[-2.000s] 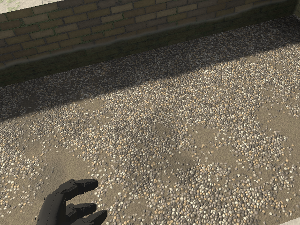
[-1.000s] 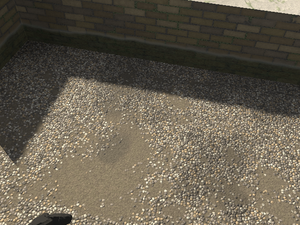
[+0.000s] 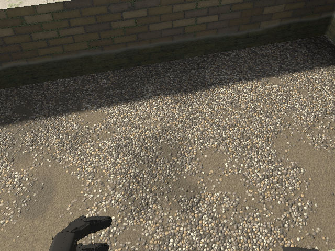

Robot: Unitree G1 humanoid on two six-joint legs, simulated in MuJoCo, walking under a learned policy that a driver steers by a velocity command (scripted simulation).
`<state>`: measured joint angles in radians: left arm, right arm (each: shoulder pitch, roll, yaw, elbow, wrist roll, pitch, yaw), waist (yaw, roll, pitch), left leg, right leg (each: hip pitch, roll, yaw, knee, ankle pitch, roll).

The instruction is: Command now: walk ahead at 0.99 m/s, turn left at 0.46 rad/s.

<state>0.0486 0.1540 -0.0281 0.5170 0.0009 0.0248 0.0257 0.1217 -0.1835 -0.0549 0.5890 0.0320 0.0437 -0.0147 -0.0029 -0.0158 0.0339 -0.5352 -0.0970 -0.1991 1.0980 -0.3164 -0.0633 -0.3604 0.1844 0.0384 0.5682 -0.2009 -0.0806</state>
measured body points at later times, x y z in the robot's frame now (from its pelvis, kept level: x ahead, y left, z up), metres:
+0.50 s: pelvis -0.03 -0.04 -0.01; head +0.00 -0.03 +0.44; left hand +0.06 +0.25 -0.08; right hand +0.33 -0.14 -0.02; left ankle -0.01 +0.09 -0.68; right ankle +0.04 -0.14 -0.72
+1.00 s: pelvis +0.00 +0.05 +0.00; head -0.02 +0.05 +0.45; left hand +0.04 +0.34 -0.09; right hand +0.20 -0.08 -0.11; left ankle -0.03 +0.12 -0.72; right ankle +0.10 -0.03 -0.68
